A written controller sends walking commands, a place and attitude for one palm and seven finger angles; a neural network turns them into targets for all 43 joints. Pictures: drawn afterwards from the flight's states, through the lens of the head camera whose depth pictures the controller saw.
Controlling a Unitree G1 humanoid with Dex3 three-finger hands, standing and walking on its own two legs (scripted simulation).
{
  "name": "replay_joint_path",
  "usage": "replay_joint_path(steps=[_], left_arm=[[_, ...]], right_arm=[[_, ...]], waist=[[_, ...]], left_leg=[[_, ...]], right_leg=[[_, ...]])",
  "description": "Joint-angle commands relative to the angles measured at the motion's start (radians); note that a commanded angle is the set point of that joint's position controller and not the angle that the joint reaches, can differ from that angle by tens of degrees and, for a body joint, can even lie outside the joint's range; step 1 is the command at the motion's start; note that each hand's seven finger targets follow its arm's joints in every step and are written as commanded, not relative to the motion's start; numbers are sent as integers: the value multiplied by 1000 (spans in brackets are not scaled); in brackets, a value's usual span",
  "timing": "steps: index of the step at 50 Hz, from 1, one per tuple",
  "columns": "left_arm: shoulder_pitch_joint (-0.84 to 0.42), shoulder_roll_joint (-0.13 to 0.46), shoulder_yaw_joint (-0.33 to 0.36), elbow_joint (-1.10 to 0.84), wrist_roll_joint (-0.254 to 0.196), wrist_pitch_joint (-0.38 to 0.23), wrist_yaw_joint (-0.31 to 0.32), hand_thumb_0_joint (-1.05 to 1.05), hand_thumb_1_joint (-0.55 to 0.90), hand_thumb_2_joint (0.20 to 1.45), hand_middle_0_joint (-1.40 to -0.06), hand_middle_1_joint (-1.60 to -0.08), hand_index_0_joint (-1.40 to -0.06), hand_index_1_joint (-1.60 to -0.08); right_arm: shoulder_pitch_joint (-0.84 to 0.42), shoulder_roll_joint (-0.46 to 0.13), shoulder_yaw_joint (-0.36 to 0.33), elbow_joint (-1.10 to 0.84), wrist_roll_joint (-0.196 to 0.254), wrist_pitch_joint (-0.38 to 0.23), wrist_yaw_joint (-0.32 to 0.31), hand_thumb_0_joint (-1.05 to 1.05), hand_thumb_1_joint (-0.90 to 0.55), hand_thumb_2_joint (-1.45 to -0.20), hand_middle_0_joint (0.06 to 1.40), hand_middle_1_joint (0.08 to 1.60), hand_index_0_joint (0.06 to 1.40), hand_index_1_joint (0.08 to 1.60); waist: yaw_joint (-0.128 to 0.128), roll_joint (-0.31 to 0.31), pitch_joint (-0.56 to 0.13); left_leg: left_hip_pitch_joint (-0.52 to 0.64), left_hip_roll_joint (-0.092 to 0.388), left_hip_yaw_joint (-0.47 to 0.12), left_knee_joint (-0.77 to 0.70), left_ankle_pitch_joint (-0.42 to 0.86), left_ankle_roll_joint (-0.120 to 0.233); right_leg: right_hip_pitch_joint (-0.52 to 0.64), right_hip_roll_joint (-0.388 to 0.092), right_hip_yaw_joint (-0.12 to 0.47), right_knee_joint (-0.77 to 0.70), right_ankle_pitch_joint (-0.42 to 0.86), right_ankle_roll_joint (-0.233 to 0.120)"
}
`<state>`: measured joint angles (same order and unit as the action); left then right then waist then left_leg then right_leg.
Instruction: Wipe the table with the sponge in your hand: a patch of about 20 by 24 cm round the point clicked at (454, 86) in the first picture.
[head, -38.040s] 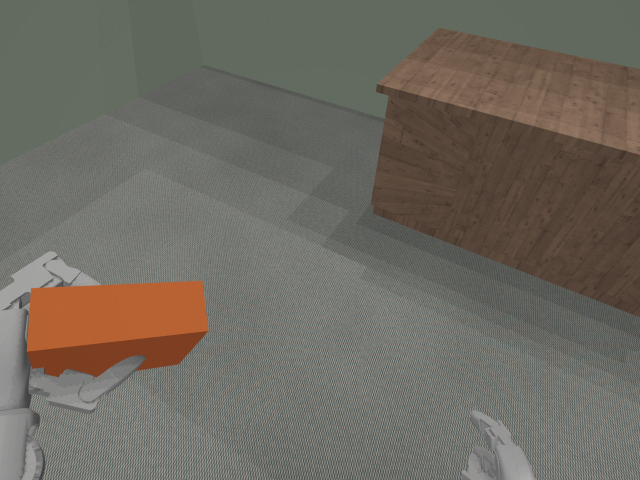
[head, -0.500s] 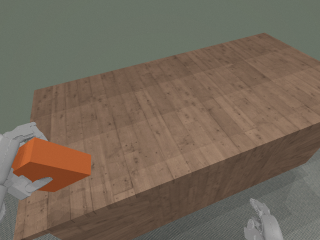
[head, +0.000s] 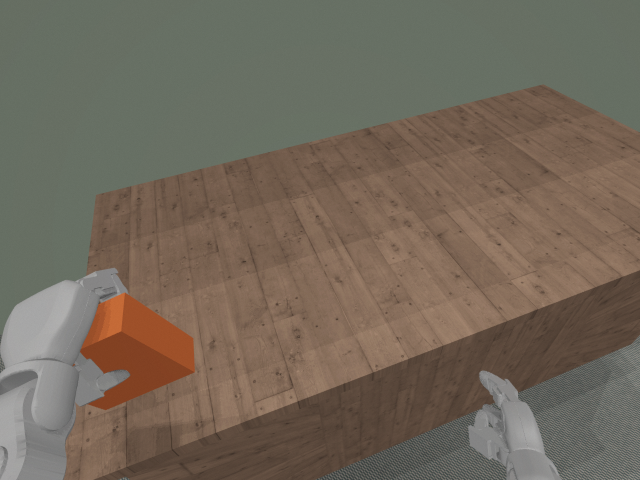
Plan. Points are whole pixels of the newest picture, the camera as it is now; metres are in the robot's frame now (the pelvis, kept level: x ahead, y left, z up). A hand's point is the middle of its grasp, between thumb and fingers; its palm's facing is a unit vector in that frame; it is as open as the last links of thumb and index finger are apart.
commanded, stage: turn the palm down, sponge in hand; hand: left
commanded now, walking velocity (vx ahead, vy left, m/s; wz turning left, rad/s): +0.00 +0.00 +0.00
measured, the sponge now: (127, 362) +0.22 +0.28 +0.06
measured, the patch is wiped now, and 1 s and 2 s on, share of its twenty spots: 0.00 0.00 0.00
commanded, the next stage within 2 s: move the sponge above the wiping area in 0.86 s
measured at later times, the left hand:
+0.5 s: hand (85, 331) +0.23 +0.31 +0.11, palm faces +0.05 -0.07 -1.00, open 9.2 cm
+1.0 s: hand (97, 333) +0.23 +0.30 +0.10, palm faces +0.04 -0.08 -1.00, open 9.2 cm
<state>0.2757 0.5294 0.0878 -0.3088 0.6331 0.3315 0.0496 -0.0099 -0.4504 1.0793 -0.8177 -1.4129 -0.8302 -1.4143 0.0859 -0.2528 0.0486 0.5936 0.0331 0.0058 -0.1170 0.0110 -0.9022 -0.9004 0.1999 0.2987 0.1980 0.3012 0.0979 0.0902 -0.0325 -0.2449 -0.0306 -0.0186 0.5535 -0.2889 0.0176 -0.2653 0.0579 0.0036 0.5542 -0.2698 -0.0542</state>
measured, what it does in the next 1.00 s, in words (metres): stands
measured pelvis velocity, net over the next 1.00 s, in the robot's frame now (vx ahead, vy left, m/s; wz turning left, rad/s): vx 0.00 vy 0.01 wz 0.00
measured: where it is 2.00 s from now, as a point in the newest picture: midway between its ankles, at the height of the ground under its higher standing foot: outside the picture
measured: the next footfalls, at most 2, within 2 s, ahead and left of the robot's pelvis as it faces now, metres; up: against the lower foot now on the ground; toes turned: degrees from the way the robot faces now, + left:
none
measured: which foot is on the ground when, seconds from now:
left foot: down 0.00-1.00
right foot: down 0.00-1.00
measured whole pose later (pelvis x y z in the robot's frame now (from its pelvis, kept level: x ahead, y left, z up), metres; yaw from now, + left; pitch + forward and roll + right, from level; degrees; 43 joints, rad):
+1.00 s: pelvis +0.00 +0.01 +0.01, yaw +0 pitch -3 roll +0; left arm 0.12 0.47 -0.08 -0.15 0.92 0.44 0.01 -0.01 -0.45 1.08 -0.82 -1.41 -0.83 -1.42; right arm -0.02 -0.26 0.05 0.69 0.03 0.04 -0.05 0.01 -0.90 -0.90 0.20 0.30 0.20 0.30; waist 0.13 0.11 0.00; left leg -0.13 -0.05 -0.02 0.40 -0.22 0.03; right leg -0.15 0.04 0.01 0.41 -0.20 -0.04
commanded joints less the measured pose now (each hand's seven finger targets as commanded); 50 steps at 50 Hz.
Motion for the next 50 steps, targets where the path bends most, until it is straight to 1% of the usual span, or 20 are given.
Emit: replay_joint_path(steps=[1,8,9,17,18,19,21,23,24,28,30,33,37,38,40,43,44,48,49,50], left_arm=[[-207,209,116,-174,101,-16,30,0,100,1300,-1200,-1600,-1200,-1600],[-316,230,103,-151,195,31,39,0,100,1300,-1200,-1600,-1200,-1600],[-307,154,32,-132,198,43,32,0,100,1300,-1200,-1600,-1200,-1600],[-362,170,1,-80,291,88,7,0,100,1300,-1200,-1600,-1200,-1600],[-371,213,43,-95,298,93,12,0,100,1300,-1200,-1600,-1200,-1600],[-365,157,-8,-74,305,102,6,0,100,1300,-1200,-1600,-1200,-1600],[-367,162,-11,-43,322,111,3,0,100,1300,-1200,-1600,-1200,-1600],[-407,213,26,-73,346,121,7,0,100,1300,-1200,-1600,-1200,-1600],[-373,130,-39,-59,326,124,1,0,100,1300,-1200,-1600,-1200,-1600],[-381,190,15,-83,323,109,-2,0,100,1300,-1200,-1600,-1200,-1600],[-377,146,-30,-58,325,109,-8,0,100,1300,-1200,-1600,-1200,-1600],[-407,199,16,-73,330,103,-4,0,100,1300,-1200,-1600,-1200,-1600],[-385,148,-30,-43,323,97,-7,0,100,1300,-1200,-1600,-1200,-1600],[-388,189,14,-73,320,93,2,0,100,1300,-1200,-1600,-1200,-1600],[-372,147,-22,-44,317,95,-2,0,100,1300,-1200,-1600,-1200,-1600],[-406,201,19,-64,328,98,6,0,100,1300,-1200,-1600,-1200,-1600],[-393,146,-29,-45,324,104,3,0,100,1300,-1200,-1600,-1200,-1600],[-396,202,22,-54,322,103,10,0,100,1300,-1200,-1600,-1200,-1600],[-351,143,-21,-26,313,109,6,0,100,1300,-1200,-1600,-1200,-1600],[-362,184,10,-7,322,109,5,0,100,1300,-1200,-1600,-1200,-1600]], right_arm=[[-203,-102,-33,-158,-4,-44,-7,0,-900,-900,200,300,200,300],[-277,-100,-24,-129,-4,-31,7,0,-900,-900,200,300,200,300],[-272,-91,-24,-134,-5,-30,9,0,-900,-900,200,300,200,300],[-305,-93,-24,-110,-5,-14,34,0,-900,-900,200,300,200,300],[-321,-96,-21,-109,-6,-15,37,0,-900,-900,200,300,200,300],[-320,-89,-19,-112,-7,-14,40,0,-900,-900,200,300,200,300],[-317,-91,-23,-98,-5,-9,49,0,-900,-900,200,300,200,300],[-346,-97,-22,-96,-5,-9,55,0,-900,-900,200,300,200,300],[-330,-85,-24,-106,-3,-10,54,0,-900,-900,200,300,200,300],[-342,-95,-28,-96,-2,-12,57,0,-900,-900,200,300,200,300],[-326,-87,-26,-93,-1,-12,58,0,-900,-900,200,300,200,300],[-344,-94,-26,-91,-3,-10,55,0,-900,-900,200,300,200,300],[-327,-88,-31,-91,0,-9,54,0,-900,-900,200,300,200,300],[-341,-91,-29,-91,-1,-15,53,0,-900,-900,200,300,200,300],[-328,-86,-27,-91,-1,-17,54,0,-900,-900,200,300,200,300],[-349,-95,-28,-87,-2,-14,52,0,-900,-900,200,300,200,300],[-343,-89,-27,-94,-2,-17,52,0,-900,-900,200,300,200,300],[-350,-96,-29,-88,-1,-17,52,0,-900,-900,200,300,200,300],[-339,-90,-30,-93,0,-18,52,0,-900,-900,200,300,200,300],[-334,-97,-29,-81,2,-16,53,0,-900,-900,200,300,200,300]], waist=[[1,-39,-132],[20,18,-128],[10,20,-132],[28,-7,-157],[37,9,-155],[33,1,-158],[34,-19,-150],[45,15,-166],[32,-6,-170],[36,-12,-170],[27,-28,-163],[36,-15,-152],[29,-24,-150],[37,-18,-160],[28,-47,-154],[37,-18,-150],[33,-6,-156],[38,-27,-153],[33,-36,-153],[33,-56,-151]], left_leg=[[63,17,-56,-103,217,17],[93,16,-80,-149,233,11],[93,17,-73,-155,237,13],[114,15,-103,-192,281,10],[108,17,-111,-197,270,11],[109,14,-104,-197,281,14],[111,17,-112,-204,292,8],[118,13,-118,-200,301,12],[121,12,-105,-197,304,16],[133,12,-117,-195,318,14],[134,13,-112,-196,329,11],[137,8,-115,-198,298,16],[140,4,-104,-201,296,15],[144,2,-109,-195,286,19],[138,0,-103,-193,303,17],[145,-2,-108,-192,292,19],[145,-5,-96,-188,298,22],[144,-7,-104,-189,297,19],[137,-9,-90,-183,302,23],[133,-9,-95,-183,303,18]], right_leg=[[61,-45,89,-141,105,-3],[104,-35,116,-164,114,-27],[117,-40,80,-163,116,-22],[160,-39,92,-173,149,-28],[176,-31,119,-170,144,-37],[178,-36,92,-170,156,-33],[169,-39,95,-177,154,-32],[186,-29,129,-170,168,-43],[186,-37,92,-173,167,-34],[188,-30,131,-181,185,-42],[180,-40,101,-185,186,-33],[179,-30,138,-194,172,-42],[177,-42,111,-201,168,-32],[183,-30,146,-202,164,-41],[184,-42,121,-204,178,-33],[179,-33,158,-208,172,-43],[183,-39,124,-203,182,-37],[188,-34,160,-207,188,-43],[195,-41,130,-202,200,-34],[187,-43,141,-207,201,-34]])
